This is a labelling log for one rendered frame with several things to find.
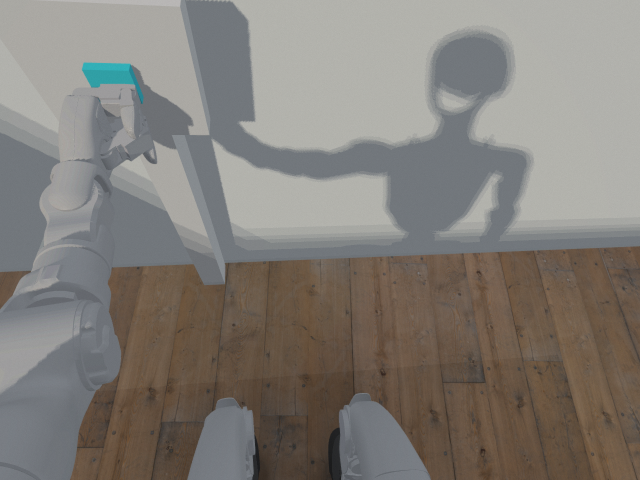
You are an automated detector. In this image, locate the left robot upper arm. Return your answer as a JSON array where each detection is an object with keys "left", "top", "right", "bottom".
[{"left": 0, "top": 299, "right": 121, "bottom": 480}]

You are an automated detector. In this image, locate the right robot thigh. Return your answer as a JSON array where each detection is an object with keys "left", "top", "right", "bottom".
[{"left": 339, "top": 401, "right": 431, "bottom": 480}]

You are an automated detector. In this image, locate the robot left hand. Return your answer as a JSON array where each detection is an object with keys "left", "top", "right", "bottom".
[{"left": 58, "top": 84, "right": 157, "bottom": 178}]

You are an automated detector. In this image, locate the robot left forearm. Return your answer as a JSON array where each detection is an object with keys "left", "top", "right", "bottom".
[{"left": 0, "top": 161, "right": 115, "bottom": 313}]

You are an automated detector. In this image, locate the right robot shin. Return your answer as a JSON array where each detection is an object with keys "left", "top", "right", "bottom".
[{"left": 339, "top": 393, "right": 371, "bottom": 480}]

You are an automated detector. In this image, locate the button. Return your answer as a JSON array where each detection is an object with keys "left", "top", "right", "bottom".
[{"left": 82, "top": 63, "right": 144, "bottom": 104}]

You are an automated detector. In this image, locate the panel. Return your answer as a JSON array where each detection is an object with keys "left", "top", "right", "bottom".
[{"left": 0, "top": 0, "right": 225, "bottom": 285}]

